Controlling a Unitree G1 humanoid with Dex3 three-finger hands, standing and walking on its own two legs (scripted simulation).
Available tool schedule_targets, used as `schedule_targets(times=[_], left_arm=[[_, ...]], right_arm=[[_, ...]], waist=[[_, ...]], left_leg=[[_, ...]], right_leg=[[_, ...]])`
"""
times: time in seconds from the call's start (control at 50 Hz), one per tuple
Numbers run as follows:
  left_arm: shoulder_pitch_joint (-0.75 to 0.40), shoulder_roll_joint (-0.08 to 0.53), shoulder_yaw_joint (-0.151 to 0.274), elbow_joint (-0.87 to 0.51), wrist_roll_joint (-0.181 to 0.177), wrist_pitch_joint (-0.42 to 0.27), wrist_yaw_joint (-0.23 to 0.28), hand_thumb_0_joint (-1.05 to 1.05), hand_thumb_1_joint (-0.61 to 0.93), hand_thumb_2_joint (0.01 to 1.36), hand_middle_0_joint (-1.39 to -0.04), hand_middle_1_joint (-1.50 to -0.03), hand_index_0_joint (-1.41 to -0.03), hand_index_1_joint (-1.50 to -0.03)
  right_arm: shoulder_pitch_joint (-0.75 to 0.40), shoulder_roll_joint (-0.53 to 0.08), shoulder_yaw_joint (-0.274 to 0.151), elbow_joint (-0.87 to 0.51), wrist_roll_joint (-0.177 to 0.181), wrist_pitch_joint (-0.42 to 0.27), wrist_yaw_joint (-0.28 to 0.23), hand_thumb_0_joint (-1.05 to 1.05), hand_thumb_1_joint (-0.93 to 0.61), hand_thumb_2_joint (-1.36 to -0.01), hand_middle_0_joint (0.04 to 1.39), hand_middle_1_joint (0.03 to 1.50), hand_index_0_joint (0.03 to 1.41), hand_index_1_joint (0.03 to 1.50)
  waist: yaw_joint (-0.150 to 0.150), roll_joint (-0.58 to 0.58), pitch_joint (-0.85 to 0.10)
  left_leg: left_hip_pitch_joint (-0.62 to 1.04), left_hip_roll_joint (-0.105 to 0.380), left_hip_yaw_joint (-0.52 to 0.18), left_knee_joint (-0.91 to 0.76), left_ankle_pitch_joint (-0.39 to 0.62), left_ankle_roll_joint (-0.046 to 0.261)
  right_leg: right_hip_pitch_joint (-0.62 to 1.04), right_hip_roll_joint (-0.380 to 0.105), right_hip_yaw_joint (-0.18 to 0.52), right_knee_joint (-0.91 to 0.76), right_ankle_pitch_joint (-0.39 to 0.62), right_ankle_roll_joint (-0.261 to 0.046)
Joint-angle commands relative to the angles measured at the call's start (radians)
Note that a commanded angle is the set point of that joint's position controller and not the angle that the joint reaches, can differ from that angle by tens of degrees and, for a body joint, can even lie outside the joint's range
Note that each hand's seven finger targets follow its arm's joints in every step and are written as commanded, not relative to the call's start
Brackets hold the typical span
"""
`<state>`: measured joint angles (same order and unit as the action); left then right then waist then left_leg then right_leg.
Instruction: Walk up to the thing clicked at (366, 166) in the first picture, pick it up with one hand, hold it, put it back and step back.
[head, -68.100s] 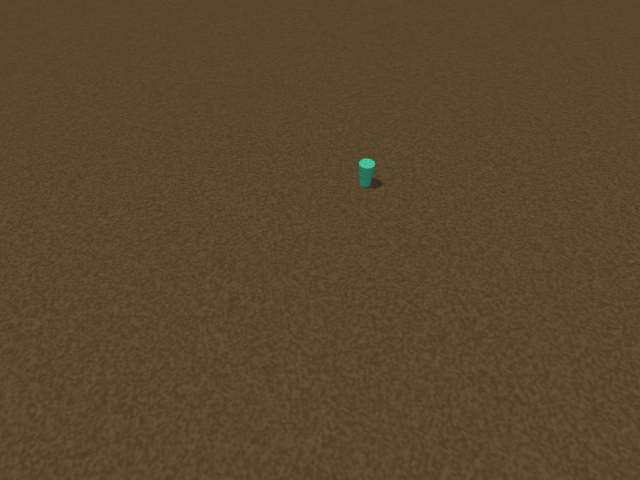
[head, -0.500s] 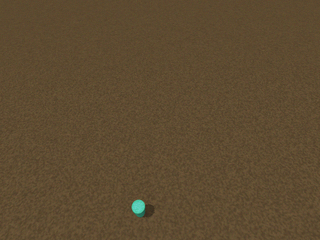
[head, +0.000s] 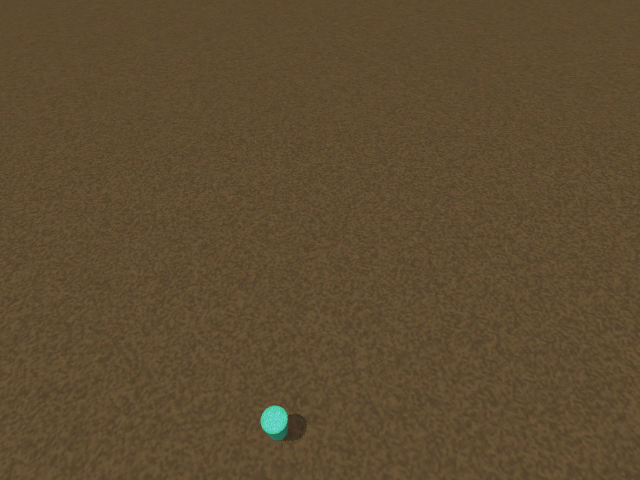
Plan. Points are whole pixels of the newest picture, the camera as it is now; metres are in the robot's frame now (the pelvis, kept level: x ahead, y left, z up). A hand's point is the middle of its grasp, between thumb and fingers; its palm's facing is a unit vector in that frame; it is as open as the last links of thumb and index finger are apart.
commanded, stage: stand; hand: left
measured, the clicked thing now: (276, 425) +0.38 +0.16 -0.72
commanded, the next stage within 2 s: step back in 0.12 s
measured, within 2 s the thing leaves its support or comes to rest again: neither
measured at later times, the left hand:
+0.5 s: hand out of the picture +0.09 +0.32 -0.19, palm faces +0.00 -0.93 -0.36, open 7.4 cm
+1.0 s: hand out of the picture -0.06 +0.32 -0.16, palm faces -0.05 -0.92 -0.40, open 7.4 cm
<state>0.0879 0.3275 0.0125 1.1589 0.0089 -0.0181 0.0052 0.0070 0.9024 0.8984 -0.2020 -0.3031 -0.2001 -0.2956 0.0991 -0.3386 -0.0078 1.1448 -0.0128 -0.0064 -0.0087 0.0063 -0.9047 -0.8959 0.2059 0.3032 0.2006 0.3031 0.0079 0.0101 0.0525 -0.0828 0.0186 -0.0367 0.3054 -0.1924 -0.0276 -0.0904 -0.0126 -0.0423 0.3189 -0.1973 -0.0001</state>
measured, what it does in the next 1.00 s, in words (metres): walks backwards: right foot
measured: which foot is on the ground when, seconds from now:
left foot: down 0.00-0.88, up 0.90-1.00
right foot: down 0.00-0.42, up 0.44-0.82, down 0.84-1.00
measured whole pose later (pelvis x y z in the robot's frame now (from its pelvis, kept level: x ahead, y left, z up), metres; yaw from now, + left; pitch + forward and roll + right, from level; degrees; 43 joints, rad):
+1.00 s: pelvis -0.17 +0.06 -0.02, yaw -3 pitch -2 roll +1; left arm 0.16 0.35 0.07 0.87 0.03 0.04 0.00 0.01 0.90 0.90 -0.20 -0.30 -0.20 -0.30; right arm 0.12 -0.38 -0.05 0.88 0.01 0.05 -0.01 0.01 -0.90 -0.90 0.21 0.30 0.20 0.30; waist 0.01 0.00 0.17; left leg -0.45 -0.13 -0.11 1.09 -0.49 0.01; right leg -0.27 0.01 0.06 0.60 -0.28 -0.03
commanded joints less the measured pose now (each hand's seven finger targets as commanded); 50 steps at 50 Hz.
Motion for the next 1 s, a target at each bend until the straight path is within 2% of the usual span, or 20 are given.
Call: schedule_targets(times=[0.0,0.08,0.1,0.16,0.22,0.24,0.32,0.36,0.38,0.4,0.44,0.52,0.68,0.76,0.8,0.84,0.86,0.88,0.94,0.98], left_arm=[[-0.030,0.208,0.042,-0.056,0.000,-0.017,0.016,0.000,0.900,0.900,-0.200,-0.300,-0.200,-0.300],[-0.032,0.204,0.040,-0.055,0.002,-0.016,0.015,0.000,0.900,0.900,-0.200,-0.300,-0.200,-0.300],[-0.020,0.291,0.094,-0.080,-0.020,-0.005,0.015,0.000,0.900,0.900,-0.200,-0.300,-0.200,-0.300],[-0.010,0.302,0.108,-0.131,-0.019,0.003,0.021,0.000,0.900,0.900,-0.200,-0.300,-0.200,-0.300],[-0.082,0.306,0.116,-0.208,0.004,0.010,0.022,0.000,0.900,0.900,-0.200,-0.300,-0.200,-0.300],[-0.089,0.301,0.117,-0.234,0.016,0.011,0.022,0.000,0.900,0.900,-0.200,-0.300,-0.200,-0.300],[-0.148,0.277,0.106,-0.296,0.018,0.026,0.021,0.000,0.900,0.900,-0.200,-0.300,-0.200,-0.300],[-0.104,0.259,0.100,-0.306,0.001,0.045,0.017,0.000,0.900,0.900,-0.200,-0.300,-0.200,-0.300],[-0.100,0.222,0.096,-0.324,-0.013,0.054,0.017,0.000,0.900,0.900,-0.200,-0.300,-0.200,-0.300],[-0.099,0.185,0.093,-0.333,-0.016,0.061,0.022,0.000,0.900,0.900,-0.200,-0.300,-0.200,-0.300],[-0.061,0.194,0.090,-0.322,-0.008,0.070,0.039,0.000,0.900,0.900,-0.200,-0.300,-0.200,-0.300],[0.020,0.230,0.098,-0.298,-0.019,0.072,0.041,0.000,0.900,0.900,-0.200,-0.300,-0.200,-0.300],[0.000,0.217,0.107,-0.354,0.002,0.048,0.030,0.000,0.900,0.900,-0.200,-0.300,-0.200,-0.300],[0.096,0.206,0.111,-0.323,0.010,0.037,0.018,0.000,0.900,0.900,-0.200,-0.300,-0.200,-0.300],[0.150,0.211,0.117,-0.297,0.020,0.030,0.015,0.000,0.900,0.900,-0.200,-0.300,-0.200,-0.300],[0.129,0.304,0.137,-0.325,0.028,0.024,0.011,0.000,0.900,0.900,-0.200,-0.300,-0.200,-0.300],[0.063,0.380,0.148,-0.357,0.026,0.026,0.009,0.000,0.900,0.900,-0.200,-0.300,-0.200,-0.300],[0.006,0.363,0.147,-0.393,0.032,0.020,0.014,0.000,0.900,0.900,-0.200,-0.300,-0.200,-0.300],[-0.044,0.269,0.131,-0.414,0.020,0.019,0.022,0.000,0.900,0.900,-0.200,-0.300,-0.200,-0.300],[-0.040,0.264,0.132,-0.435,0.027,0.022,0.021,0.000,0.900,0.900,-0.200,-0.300,-0.200,-0.300]], right_arm=[[-0.020,-0.195,-0.031,-0.058,-0.002,-0.021,-0.015,0.000,-0.900,-0.900,0.200,0.300,0.200,0.300],[-0.027,-0.202,-0.031,-0.058,0.000,-0.017,-0.014,0.000,-0.900,-0.900,0.200,0.300,0.200,0.300],[-0.075,-0.243,-0.055,-0.104,0.007,0.002,-0.005,0.000,-0.900,-0.900,0.200,0.300,0.200,0.300],[-0.019,-0.213,-0.060,-0.144,0.021,0.016,-0.002,0.000,-0.900,-0.900,0.200,0.300,0.200,0.300],[0.028,-0.214,-0.085,-0.181,0.013,0.041,0.005,0.000,-0.900,-0.900,0.200,0.300,0.200,0.300],[0.045,-0.212,-0.087,-0.195,0.010,0.049,0.008,0.000,-0.900,-0.900,0.200,0.300,0.200,0.300],[0.115,-0.213,-0.097,-0.218,0.014,0.044,0.016,0.000,-0.900,-0.900,0.200,0.300,0.200,0.300],[0.096,-0.216,-0.102,-0.236,-0.004,0.031,0.011,0.000,-0.900,-0.900,0.200,0.300,0.200,0.300],[0.095,-0.265,-0.118,-0.251,-0.021,0.026,0.005,0.000,-0.900,-0.900,0.200,0.300,0.200,0.300],[0.111,-0.314,-0.127,-0.255,-0.028,0.020,0.002,0.000,-0.900,-0.900,0.200,0.300,0.200,0.300],[0.095,-0.361,-0.134,-0.283,-0.021,0.015,-0.005,0.000,-0.900,-0.900,0.200,0.300,0.200,0.300],[-0.021,-0.275,-0.112,-0.332,-0.019,0.011,-0.025,0.000,-0.900,-0.900,0.200,0.300,0.200,0.300],[0.110,-0.266,-0.118,-0.337,-0.009,0.017,-0.033,0.000,-0.900,-0.900,0.200,0.300,0.200,0.300],[0.040,-0.283,-0.115,-0.361,-0.003,0.023,-0.023,0.000,-0.900,-0.900,0.200,0.300,0.200,0.300],[0.009,-0.278,-0.112,-0.365,0.007,0.031,-0.017,0.000,-0.900,-0.900,0.200,0.300,0.200,0.300],[-0.006,-0.225,-0.093,-0.377,0.018,0.033,-0.012,0.000,-0.900,-0.900,0.200,0.300,0.200,0.300],[-0.025,-0.221,-0.101,-0.374,0.013,0.041,-0.019,0.000,-0.900,-0.900,0.200,0.300,0.200,0.300],[0.006,-0.243,-0.109,-0.357,0.006,0.044,-0.020,0.000,-0.900,-0.900,0.200,0.300,0.200,0.300],[0.079,-0.225,-0.093,-0.311,0.019,0.038,-0.012,0.000,-0.900,-0.900,0.200,0.300,0.200,0.300],[0.101,-0.231,-0.089,-0.318,0.015,0.031,-0.017,0.000,-0.900,-0.900,0.200,0.300,0.200,0.300]], waist=[[-0.005,-0.011,-0.118],[-0.007,0.001,-0.082],[-0.004,-0.031,0.051],[-0.017,-0.078,-0.051],[-0.027,-0.168,-0.100],[-0.032,-0.161,-0.100],[-0.056,-0.167,-0.118],[-0.044,-0.051,-0.096],[-0.039,0.092,-0.103],[-0.041,0.202,-0.094],[-0.055,0.185,-0.113],[0.019,0.131,-0.130],[-0.068,0.115,-0.103],[-0.022,0.115,-0.145],[0.007,0.086,-0.140],[0.004,-0.178,-0.079],[0.032,-0.292,-0.021],[0.009,-0.239,0.023],[-0.032,-0.141,0.001],[-0.016,-0.119,-0.050]], left_leg=[[0.009,0.105,-0.051,-0.011,0.299,0.035],[-0.013,0.103,-0.056,-0.027,0.209,0.037],[-0.113,0.070,-0.053,0.105,0.334,0.074],[-0.134,-0.001,0.010,0.284,0.260,0.066],[-0.170,-0.065,-0.015,0.568,-0.285,0.079],[-0.183,-0.052,-0.038,0.605,-0.334,0.087],[-0.182,-0.020,-0.015,0.396,-0.175,0.087],[-0.137,0.009,-0.020,0.152,0.247,0.079],[-0.095,0.117,-0.186,0.117,0.509,0.102],[0.021,0.218,-0.344,0.100,0.697,0.165],[-0.049,0.306,-0.421,0.112,0.699,0.243],[0.019,0.199,-0.207,0.185,0.619,0.235],[0.119,0.227,-0.228,0.205,0.573,0.274],[0.002,0.213,-0.202,0.230,0.375,0.239],[-0.147,0.173,-0.169,0.258,0.223,0.177],[-0.392,-0.023,-0.051,0.449,-0.169,0.066],[-0.346,-0.130,-0.029,0.720,-0.423,0.038],[-0.309,-0.112,-0.111,0.854,-0.423,0.027],[-0.350,-0.162,-0.137,0.897,-0.305,0.031],[-0.363,-0.161,-0.111,0.881,-0.291,0.013]], right_leg=[[0.061,-0.126,0.077,-0.016,0.318,-0.010],[0.040,-0.124,0.087,-0.045,0.218,-0.006],[-0.029,-0.119,0.108,0.027,0.384,-0.021],[0.018,-0.209,0.165,0.047,0.542,-0.121],[-0.070,-0.342,0.263,0.037,0.489,-0.244],[-0.097,-0.351,0.252,0.063,0.474,-0.258],[-0.081,-0.266,0.157,0.207,0.427,-0.171],[-0.102,-0.151,0.084,0.345,0.303,-0.096],[-0.178,-0.028,0.050,0.489,0.132,-0.045],[-0.366,0.106,0.108,0.598,-0.364,-0.035],[-0.353,0.114,0.235,0.767,-0.487,-0.032],[-0.415,0.111,0.246,0.906,-0.312,-0.025],[-0.373,0.062,0.158,0.568,-0.325,0.020],[-0.194,0.033,0.087,0.295,-0.192,-0.015],[-0.048,0.029,0.090,0.151,-0.002,-0.050],[-0.027,-0.203,0.436,0.048,0.061,-0.182],[-0.241,-0.386,0.609,-0.035,0.083,-0.335],[-0.320,-0.392,0.620,-0.022,0.138,-0.345],[-0.229,-0.223,0.332,0.051,0.300,-0.240],[-0.139,-0.193,0.285,0.100,0.322,-0.220]])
